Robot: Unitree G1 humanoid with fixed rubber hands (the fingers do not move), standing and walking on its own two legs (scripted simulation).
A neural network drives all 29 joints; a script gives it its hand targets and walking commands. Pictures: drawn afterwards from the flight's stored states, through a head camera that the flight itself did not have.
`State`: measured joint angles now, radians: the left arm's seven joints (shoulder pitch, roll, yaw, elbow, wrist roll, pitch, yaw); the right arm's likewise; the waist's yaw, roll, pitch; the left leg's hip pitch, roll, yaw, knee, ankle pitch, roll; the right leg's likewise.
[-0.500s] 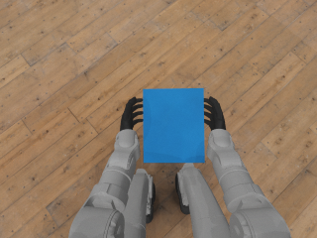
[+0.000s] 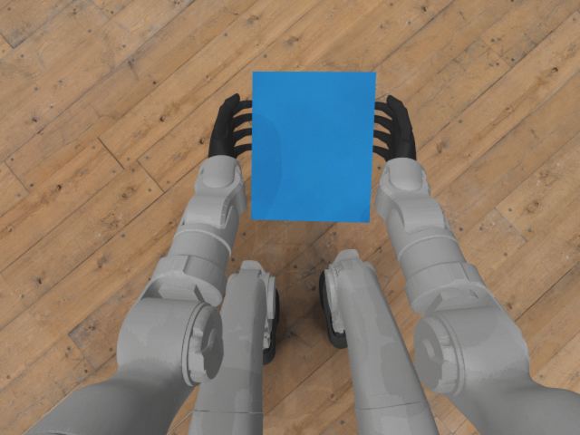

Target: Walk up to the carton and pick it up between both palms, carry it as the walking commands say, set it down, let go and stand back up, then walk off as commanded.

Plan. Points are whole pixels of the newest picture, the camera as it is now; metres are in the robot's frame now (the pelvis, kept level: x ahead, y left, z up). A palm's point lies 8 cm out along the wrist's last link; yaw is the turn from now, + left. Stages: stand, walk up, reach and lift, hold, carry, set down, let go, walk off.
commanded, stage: set down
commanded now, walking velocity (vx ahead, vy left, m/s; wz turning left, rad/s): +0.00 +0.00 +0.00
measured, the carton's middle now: (310, 156) +0.46 -0.03 -0.17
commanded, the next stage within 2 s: none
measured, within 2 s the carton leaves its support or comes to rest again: neither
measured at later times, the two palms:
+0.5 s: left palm (239, 154) +0.48 +0.09 -0.22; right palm (377, 157) +0.46 -0.14 -0.22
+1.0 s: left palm (248, 143) +0.52 +0.08 -0.26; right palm (374, 145) +0.50 -0.15 -0.27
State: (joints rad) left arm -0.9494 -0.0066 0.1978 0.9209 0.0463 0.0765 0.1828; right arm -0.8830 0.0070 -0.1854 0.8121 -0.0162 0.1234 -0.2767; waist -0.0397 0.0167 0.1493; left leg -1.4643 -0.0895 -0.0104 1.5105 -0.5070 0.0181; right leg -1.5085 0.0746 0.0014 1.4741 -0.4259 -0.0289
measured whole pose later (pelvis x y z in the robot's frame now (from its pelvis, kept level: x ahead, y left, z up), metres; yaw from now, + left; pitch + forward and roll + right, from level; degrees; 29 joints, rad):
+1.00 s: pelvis -0.04 +0.00 -0.15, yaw +2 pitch +24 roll +1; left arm -1.49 0.05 0.36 0.87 0.14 0.30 0.19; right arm -1.39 -0.11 -0.39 0.75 -0.12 0.33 -0.17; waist -0.06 0.01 0.52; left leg -1.89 -0.11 0.05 2.00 -0.55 0.02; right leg -1.93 0.09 0.02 1.97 -0.46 0.01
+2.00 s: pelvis -0.01 +0.00 -0.22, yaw +2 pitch +27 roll +0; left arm -1.54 0.12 0.24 1.00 0.03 0.25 0.20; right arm -1.47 -0.21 -0.24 0.95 0.04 0.28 -0.19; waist -0.07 0.00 0.52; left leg -2.09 -0.12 0.05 2.28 -0.66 0.02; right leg -2.15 0.08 -0.02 2.24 -0.56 -0.01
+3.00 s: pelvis +0.02 +0.01 -0.23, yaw +2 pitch +34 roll -1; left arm -1.44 0.06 0.30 0.98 0.14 0.18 0.14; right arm -1.36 -0.19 -0.36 0.96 -0.02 0.19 -0.08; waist -0.07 0.01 0.35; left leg -2.21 -0.14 0.05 2.33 -0.72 0.04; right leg -2.24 0.06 -0.03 2.28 -0.64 0.00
